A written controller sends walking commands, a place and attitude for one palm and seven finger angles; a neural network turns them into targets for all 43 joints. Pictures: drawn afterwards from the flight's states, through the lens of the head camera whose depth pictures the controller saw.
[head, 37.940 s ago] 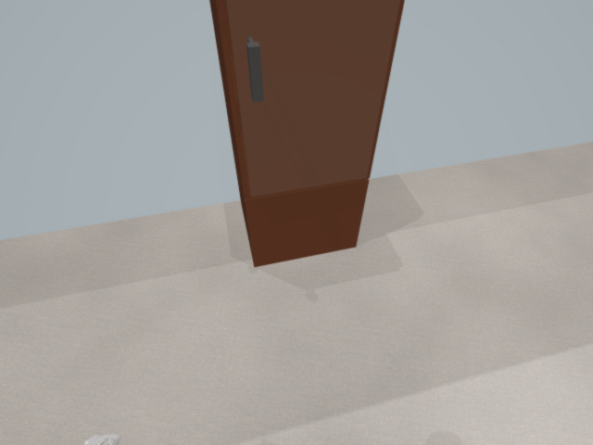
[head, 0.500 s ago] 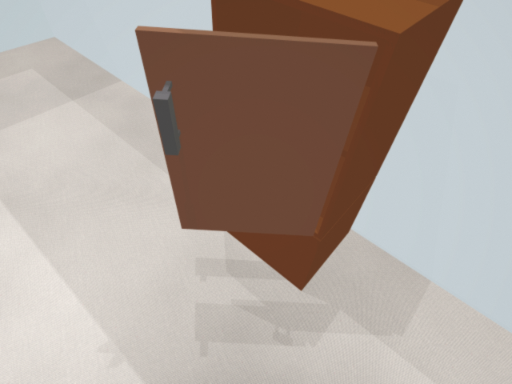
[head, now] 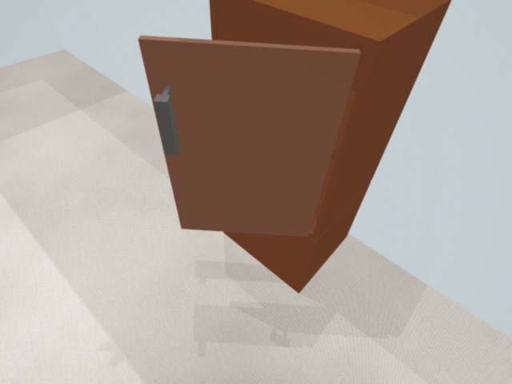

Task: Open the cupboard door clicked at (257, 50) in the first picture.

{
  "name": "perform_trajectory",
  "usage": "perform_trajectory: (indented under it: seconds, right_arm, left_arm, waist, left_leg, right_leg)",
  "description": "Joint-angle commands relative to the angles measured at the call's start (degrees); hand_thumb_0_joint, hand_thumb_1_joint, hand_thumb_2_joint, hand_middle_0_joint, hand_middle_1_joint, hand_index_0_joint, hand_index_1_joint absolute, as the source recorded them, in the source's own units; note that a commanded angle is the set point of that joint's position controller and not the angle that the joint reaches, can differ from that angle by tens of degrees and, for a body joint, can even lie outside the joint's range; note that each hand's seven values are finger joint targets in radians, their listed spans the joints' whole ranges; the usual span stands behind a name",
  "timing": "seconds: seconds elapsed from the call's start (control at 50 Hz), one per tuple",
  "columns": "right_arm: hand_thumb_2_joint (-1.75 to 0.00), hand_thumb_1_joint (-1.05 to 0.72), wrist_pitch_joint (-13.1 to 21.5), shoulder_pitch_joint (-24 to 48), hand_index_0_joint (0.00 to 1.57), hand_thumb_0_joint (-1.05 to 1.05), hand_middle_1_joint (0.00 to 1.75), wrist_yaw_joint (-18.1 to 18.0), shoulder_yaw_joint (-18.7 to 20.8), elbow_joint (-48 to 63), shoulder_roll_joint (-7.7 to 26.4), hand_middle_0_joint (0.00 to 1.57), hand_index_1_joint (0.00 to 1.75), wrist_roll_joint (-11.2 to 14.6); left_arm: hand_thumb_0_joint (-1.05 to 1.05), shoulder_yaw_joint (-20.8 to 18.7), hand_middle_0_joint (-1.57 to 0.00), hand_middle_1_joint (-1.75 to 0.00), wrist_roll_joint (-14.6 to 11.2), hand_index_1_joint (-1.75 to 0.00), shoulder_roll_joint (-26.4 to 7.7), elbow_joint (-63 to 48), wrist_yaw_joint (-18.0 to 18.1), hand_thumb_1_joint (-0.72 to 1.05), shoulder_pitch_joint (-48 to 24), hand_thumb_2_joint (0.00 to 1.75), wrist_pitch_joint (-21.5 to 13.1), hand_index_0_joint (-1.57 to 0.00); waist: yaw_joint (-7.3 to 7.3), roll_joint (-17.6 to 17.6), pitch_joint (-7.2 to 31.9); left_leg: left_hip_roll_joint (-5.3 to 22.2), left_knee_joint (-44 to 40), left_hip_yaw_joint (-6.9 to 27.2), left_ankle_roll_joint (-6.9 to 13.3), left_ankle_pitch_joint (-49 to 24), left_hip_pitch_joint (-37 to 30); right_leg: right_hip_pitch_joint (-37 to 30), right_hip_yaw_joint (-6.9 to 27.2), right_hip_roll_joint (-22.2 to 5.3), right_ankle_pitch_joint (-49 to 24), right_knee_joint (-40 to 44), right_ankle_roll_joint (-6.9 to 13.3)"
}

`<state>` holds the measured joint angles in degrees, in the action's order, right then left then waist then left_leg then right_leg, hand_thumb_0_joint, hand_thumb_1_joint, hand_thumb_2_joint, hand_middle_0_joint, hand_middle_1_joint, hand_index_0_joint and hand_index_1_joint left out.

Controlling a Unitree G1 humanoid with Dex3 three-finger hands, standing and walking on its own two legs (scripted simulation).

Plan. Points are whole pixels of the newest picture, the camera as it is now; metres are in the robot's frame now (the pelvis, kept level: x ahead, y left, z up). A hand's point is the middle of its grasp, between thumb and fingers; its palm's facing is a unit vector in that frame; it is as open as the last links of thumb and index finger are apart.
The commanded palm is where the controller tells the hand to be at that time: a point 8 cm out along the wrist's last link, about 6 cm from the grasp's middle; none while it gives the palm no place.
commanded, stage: come to a stop and stand still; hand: left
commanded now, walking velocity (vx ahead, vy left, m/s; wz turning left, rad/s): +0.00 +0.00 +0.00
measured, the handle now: (170, 120) +0.60 +0.23 +0.09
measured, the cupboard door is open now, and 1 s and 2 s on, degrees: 39 39 39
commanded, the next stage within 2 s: look again from close up in 0.12 s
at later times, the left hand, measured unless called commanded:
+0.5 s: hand out of the picture +0.03 +0.19 -0.18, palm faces +0.01 -0.98 -0.22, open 7.4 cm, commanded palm none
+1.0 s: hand (139, 303) +0.24 +0.20 -0.01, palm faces +0.24 -0.97 -0.06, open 7.6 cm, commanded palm +0.15 +0.26 -0.05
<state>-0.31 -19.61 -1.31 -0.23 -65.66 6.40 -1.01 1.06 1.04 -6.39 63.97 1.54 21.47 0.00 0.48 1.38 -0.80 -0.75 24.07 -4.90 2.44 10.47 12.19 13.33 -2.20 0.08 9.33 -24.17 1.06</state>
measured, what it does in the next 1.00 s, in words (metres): stands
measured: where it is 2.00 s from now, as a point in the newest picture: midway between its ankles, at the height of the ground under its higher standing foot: outside the picture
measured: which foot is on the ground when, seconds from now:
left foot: down 0.00-1.00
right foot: down 0.00-1.00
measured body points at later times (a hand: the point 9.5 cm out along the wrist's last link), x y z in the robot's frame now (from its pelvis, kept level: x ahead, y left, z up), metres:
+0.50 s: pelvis +0.02 +0.02 -0.01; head +0.01 +0.01 +0.44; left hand +0.03 +0.24 -0.16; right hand +0.02 -0.19 -0.17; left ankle +0.03 +0.09 -0.74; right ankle +0.04 -0.11 -0.74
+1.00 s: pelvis +0.04 +0.01 -0.02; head +0.04 +0.00 +0.43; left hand +0.22 +0.26 -0.01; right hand +0.17 -0.24 -0.12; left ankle +0.03 +0.09 -0.74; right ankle +0.04 -0.11 -0.74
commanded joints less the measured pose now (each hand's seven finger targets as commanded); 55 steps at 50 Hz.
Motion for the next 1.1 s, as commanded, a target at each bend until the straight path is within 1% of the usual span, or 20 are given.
perform_trajectory:
  seconds: [0.0, 0.18, 0.2, 0.22, 0.26, 0.3, 0.34, 0.38, 0.6, 0.76, 0.78, 0.8, 0.82, 0.84, 0.86, 0.88, 0.92, 0.96, 1.02, 1.08]
  right_arm:
    - [-0.9, -0.9, 0.98, -4.03, 0.2, 0.0, 0.3, -0.2, 0.8, 1.26, 4.09, 0.2, 0.3, 0.21]
    - [-0.9, -0.9, 1.3, -5.93, 0.2, 0.0, 0.3, -0.43, 0.83, 1.11, 3.01, 0.2, 0.3, 0.16]
    - [-0.9, -0.9, 1.55, 4.67, 0.2, 0.0, 0.3, 0.28, 1.08, 5.87, 6.95, 0.2, 0.3, 0.17]
    - [-0.9, -0.9, 0.66, 0.45, 0.2, 0.0, 0.3, 0.63, 0.99, 7.5, 3.82, 0.2, 0.3, 0.13]
    - [-0.9, -0.9, 0.35, -4.64, 0.2, 0.0, 0.3, 1.08, 1.14, 7.21, 3.46, 0.2, 0.3, -0.36]
    - [-0.9, -0.9, 0.99, -6.61, 0.2, 0.0, 0.3, 0.83, 1.1, 7.21, 3.85, 0.2, 0.3, -0.32]
    - [-0.9, -0.9, 1.77, -4.75, 0.2, 0.0, 0.3, 0.52, 1.14, 8.04, 5.11, 0.2, 0.3, -0.57]
    - [-0.9, -0.9, 2.08, -1.26, 0.2, 0.0, 0.3, 0.31, 1.36, 9.51, 7.14, 0.2, 0.3, -0.31]
    - [-0.9, -0.9, 3.16, 0.82, 0.2, 0.0, 0.3, 0.13, 1.1, 7.95, 9.95, 0.2, 0.3, 0.02]
    - [-0.9, -0.9, 3.18, 3.48, 0.2, 0.0, 0.3, -0.09, 0.87, 6.22, 10.82, 0.2, 0.3, 0.16]
    - [-0.9, -0.9, 2.8, 6.24, 0.2, 0.0, 0.3, 0.11, 1.04, 9.41, 11.65, 0.2, 0.3, 1.02]
    - [-0.9, -0.9, 10.4, 5.77, 0.2, 0.0, 0.3, -1.54, 3.32, 29.38, 19.3, 0.2, 0.3, 3.69]
    - [-0.9, -0.9, 15.83, 9.46, 0.2, 0.0, 0.3, -3.5, 1.75, 26.84, 15.22, 0.2, 0.3, 2.7]
    - [-0.9, -0.9, 17.24, 10.56, 0.2, 0.0, 0.3, -2.8, 1.55, 26.15, 12.23, 0.2, 0.3, 3.05]
    - [-0.9, -0.9, 17.75, 7.9, 0.2, 0.0, 0.3, -2.43, 2.06, 25.13, 12.61, 0.2, 0.3, 3.26]
    - [-0.9, -0.9, 18.47, 9.62, 0.2, 0.0, 0.3, -2.08, 3.18, 28.42, 14.34, 0.2, 0.3, 2.57]
    - [-0.9, -0.9, 18.34, 9.95, 0.2, 0.0, 0.3, -1.21, 4.37, 30.97, 15.1, 0.2, 0.3, 1.39]
    - [-0.9, -0.9, 17.75, 11.45, 0.2, 0.0, 0.3, 0.47, 5.14, 33.69, 14.5, 0.2, 0.3, 1.42]
    - [-0.9, -0.9, 18.09, 14.16, 0.2, 0.0, 0.3, 2.16, 6.42, 38.36, 15.36, 0.2, 0.3, 1.57]
    - [-0.9, -0.9, 17.73, 14.63, 0.2, 0.0, 0.3, 1.4, 6.04, 43.95, 15.95, 0.2, 0.3, 3.01]
  left_arm:
    - [0.0, -1.21, -0.2, -0.3, -0.29, -0.3, -4.41, -1.62, 0.6, 0.9, 3.75, 0.9, -1.15, -0.2]
    - [0.0, -1.34, -0.2, -0.3, -0.27, -0.3, -3.22, -1.55, 0.68, 0.9, 4.35, 0.9, -1.25, -0.2]
    - [0.0, -0.85, -0.2, -0.3, 0.75, -0.3, -6.09, -0.03, 2.68, 0.9, 6.75, 0.9, -1.82, -0.2]
    - [0.0, -1.55, -0.2, -0.3, 0.2, -0.3, -9.21, -2.89, 2.03, 0.9, 3.25, 0.9, -1.95, -0.2]
    - [0.0, -2.32, -0.2, -0.3, 0.17, -0.3, -9.81, -5.34, 1.54, 0.9, -1.09, 0.9, -2.49, -0.2]
    - [0.0, -2.16, -0.2, -0.3, 0.04, -0.3, -7.3, -5.69, 1.47, 0.9, -1.96, 0.9, -2.4, -0.2]
    - [0.0, -2.05, -0.2, -0.3, 0.27, -0.3, -5.82, -5.84, 1.35, 0.9, -0.58, 0.9, -1.8, -0.2]
    - [0.0, -1.8, -0.2, -0.3, 0.37, -0.3, -4.8, -5.41, 1.0, 0.9, 1.46, 0.9, -1.56, -0.2]
    - [0.0, -1.92, -0.2, -0.3, -0.03, -0.3, -8.26, -6.31, 0.69, 0.9, -1.8, 0.9, -2.15, -0.2]
    - [0.0, -1.93, -0.2, -0.3, -0.17, -0.3, -10.15, -5.63, 0.72, 0.9, -3.46, 0.9, -2.04, -0.2]
    - [0.0, -1.57, -0.2, -0.3, 0.25, -0.3, -9.5, -3.03, 2.93, 0.9, 1.04, 0.9, -2.0, -0.2]
    - [0.0, -15.23, -0.2, -0.32, -10.09, -0.32, -26.44, -91.38, 2.81, 0.88, -45.31, 0.89, -13.62, -0.2]
    - [0.0, -11.93, -0.2, -0.33, -5.63, -0.33, -21.47, -76.93, 3.79, 0.85, -14.68, 0.88, -11.36, -0.2]
    - [0.0, -5.21, -0.21, -0.34, -8.46, -0.34, -8.39, -67.37, 4.78, 0.83, 2.38, 0.87, -4.24, -0.21]
    - [0.0, -4.73, -0.21, -0.36, -10.13, -0.36, -5.36, -67.06, 4.23, 0.81, -1.47, 0.86, -4.52, -0.21]
    - [0.0, -8.18, -0.21, -0.37, -10.86, -0.37, -8.39, -68.29, 3.13, 0.78, -4.41, 0.85, -7.79, -0.21]
    - [0.0, -11.77, -0.21, -0.4, -12.35, -0.4, -7.22, -60.14, -1.41, 0.74, 7.62, 0.83, -15.15, -0.21]
    - [0.0, -11.58, -0.22, -0.43, -13.76, -0.43, -3.7, -52.91, -8.16, 0.69, 17.91, 0.81, -23.28, -0.22]
    - [0.0, -14.59, -0.22, -0.48, -15.59, -0.48, -8.31, -54.5, -19.96, 0.62, 16.68, 0.78, -35.8, -0.22]
    - [0.0, -20.3, -0.22, -0.53, -19.84, -0.53, -14.17, -60.4, -26.09, 0.55, 11.71, 0.75, -33.94, -0.22]
  waist:
    - [-0.25, -0.55, -6.06]
    - [-0.2, -0.43, -5.49]
    - [2.84, -6.49, -7.66]
    - [-1.32, -4.28, -1.71]
    - [-3.45, 1.17, 0.28]
    - [-3.88, 0.81, -1.77]
    - [-2.09, -7.83, -4.88]
    - [0.04, -6.32, -6.21]
    - [-0.57, 1.37, -1.76]
    - [-0.58, -1.04, -0.53]
    - [1.0, 6.33, 0.02]
    - [-5.36, -4.2, 27.76]
    - [0.73, -16.02, 24.32]
    - [-0.34, -18.25, 14.39]
    - [-2.56, -11.15, 5.2]
    - [-2.59, -8.67, -0.03]
    - [-0.53, 3.86, 1.45]
    - [2.01, 9.67, 3.5]
    - [2.39, 4.6, 8.62]
    - [3.31, -0.6, 15.7]
  left_leg:
    - [5.86, -7.35, 8.03, -0.37, 12.09, 4.3]
    - [6.14, -7.22, 8.25, -0.21, 11.92, 5.51]
    - [6.02, 4.98, 2.59, -2.95, 8.18, 7.05]
    - [2.23, 7.34, 3.65, -2.81, 12.3, 4.41]
    - [2.25, 9.81, 3.5, -2.03, 9.46, -0.25]
    - [3.61, 4.85, 5.76, -1.42, 8.08, -0.12]
    - [6.98, -3.77, 10.75, 0.08, 12.97, 7.19]
    - [9.11, -9.47, 14.28, 1.33, 19.18, 13.11]
    - [6.76, -6.13, 8.8, 0.67, 0.28, 1.82]
    - [6.75, -4.13, 7.07, 0.21, -8.14, -2.22]
    - [9.47, 5.12, 5.79, -1.09, -15.12, -0.7]
    - [2.11, 0.24, 8.61, -3.14, -19.31, -12.16]
    - [5.17, -0.42, 8.83, -3.96, -26.12, -17.42]
    - [4.52, -2.54, 8.46, -6.31, -20.47, -9.33]
    - [3.74, -1.63, 8.64, -5.75, -14.08, -4.06]
    - [3.02, 1.71, 9.11, -4.95, -8.03, 0.85]
    - [2.07, 8.36, 8.32, -4.38, -3.27, 9.58]
    - [1.01, 14.66, 6.42, -4.38, -2.52, 16.37]
    - [-0.31, 23.93, 4.52, -3.94, 0.85, 24.91]
    - [-1.39, 26.99, 3.18, -2.49, 3.64, 27.31]
  right_leg:
    - [4.42, 7.64, -5.44, 12.91, 7.18, 0.9]
    - [3.48, 7.43, -5.06, 10.6, 5.68, 1.15]
    - [4.74, 7.64, -7.41, 2.41, 4.27, 1.24]
    - [7.46, 13.16, -9.73, 21.51, 7.59, 3.15]
    - [12.5, 12.73, -10.71, 26.61, 8.62, 4.09]
    - [13.75, 9.65, -8.04, 22.24, 4.56, 3.66]
    - [8.58, 5.2, -3.92, 14.58, -1.96, 2.4]
    - [2.15, 2.59, -2.48, 8.02, -4.91, 1.43]
    - [-1.0, 6.08, -5.31, -2.07, -0.53, 1.23]
    - [-2.42, 6.45, -6.06, -6.45, 0.01, 1.04]
    - [-2.04, 6.5, -7.83, -16.88, -0.95, -0.24]
    - [-4.12, 1.22, -1.24, -14.31, -5.85, 0.87]
    - [0.86, 0.93, -0.62, -0.13, -9.55, 1.56]
    - [5.42, -1.76, -1.1, 8.07, -10.78, 0.75]
    - [8.24, -2.33, -0.94, 7.33, -9.68, 0.3]
    - [10.65, -2.99, -0.86, 6.9, -7.96, 0.45]
    - [13.61, -5.24, 0.18, 5.41, -9.92, 0.56]
    - [17.33, -5.38, 0.71, 5.09, -16.32, 0.89]
    - [21.7, -2.67, 0.1, 3.44, -24.53, 1.37]
    - [20.79, 0.96, -0.34, 6.51, -25.82, 1.08]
